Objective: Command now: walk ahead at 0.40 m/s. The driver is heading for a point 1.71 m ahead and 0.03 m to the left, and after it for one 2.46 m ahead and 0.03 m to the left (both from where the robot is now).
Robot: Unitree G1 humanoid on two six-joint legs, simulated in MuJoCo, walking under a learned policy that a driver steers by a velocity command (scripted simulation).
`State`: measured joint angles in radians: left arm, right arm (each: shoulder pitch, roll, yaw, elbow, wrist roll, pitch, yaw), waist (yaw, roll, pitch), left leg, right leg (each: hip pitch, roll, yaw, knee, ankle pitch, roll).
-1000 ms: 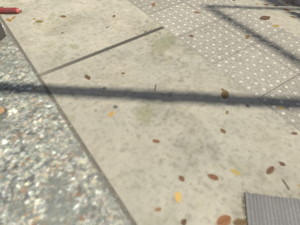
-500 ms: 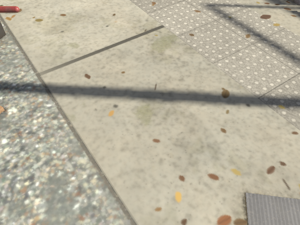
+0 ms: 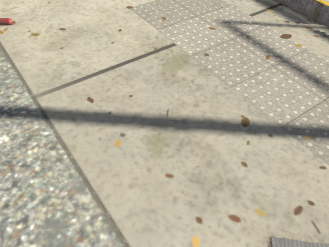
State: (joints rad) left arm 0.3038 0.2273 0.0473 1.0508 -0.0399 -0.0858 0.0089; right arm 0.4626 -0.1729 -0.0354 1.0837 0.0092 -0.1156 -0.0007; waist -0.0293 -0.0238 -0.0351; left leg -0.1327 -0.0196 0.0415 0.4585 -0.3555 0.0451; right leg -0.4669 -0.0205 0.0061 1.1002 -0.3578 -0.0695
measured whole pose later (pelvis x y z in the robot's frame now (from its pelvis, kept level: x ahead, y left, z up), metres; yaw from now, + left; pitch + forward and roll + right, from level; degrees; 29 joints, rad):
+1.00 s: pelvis +0.57 +0.02 +0.00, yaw +0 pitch +2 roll +0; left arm 0.29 0.26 0.05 0.99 -0.03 -0.10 0.00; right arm 0.18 -0.23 -0.06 0.89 0.00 -0.11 0.03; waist 0.00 -0.03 0.03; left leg -0.35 -0.02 0.07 0.46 -0.15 0.06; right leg -0.42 -0.05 0.02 1.19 -0.36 -0.05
